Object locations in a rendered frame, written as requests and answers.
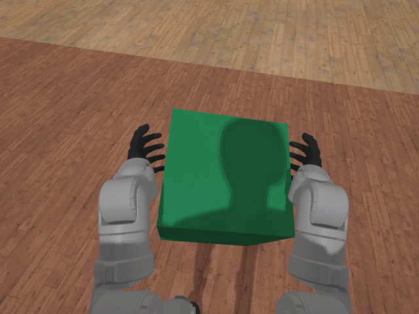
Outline robot right forearm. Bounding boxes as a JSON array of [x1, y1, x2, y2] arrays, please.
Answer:
[[287, 164, 352, 314]]

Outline robot right upper arm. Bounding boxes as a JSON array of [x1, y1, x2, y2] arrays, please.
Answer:
[[275, 290, 349, 314]]

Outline robot left thigh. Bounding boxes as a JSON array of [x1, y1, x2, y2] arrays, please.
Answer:
[[162, 298, 196, 314]]

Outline robot right hand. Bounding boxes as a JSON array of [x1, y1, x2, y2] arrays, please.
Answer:
[[289, 133, 322, 180]]

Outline robot left hand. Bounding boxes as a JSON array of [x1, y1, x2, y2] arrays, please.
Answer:
[[127, 124, 166, 173]]

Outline left robot shin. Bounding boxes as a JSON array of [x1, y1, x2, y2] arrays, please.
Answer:
[[174, 295, 191, 304]]

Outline robot left forearm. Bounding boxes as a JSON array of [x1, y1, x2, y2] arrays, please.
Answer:
[[89, 158, 158, 314]]

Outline carton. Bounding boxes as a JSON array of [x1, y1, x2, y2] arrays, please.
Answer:
[[156, 109, 295, 246]]

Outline robot left upper arm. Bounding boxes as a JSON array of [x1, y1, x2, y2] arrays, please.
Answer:
[[91, 290, 164, 314]]

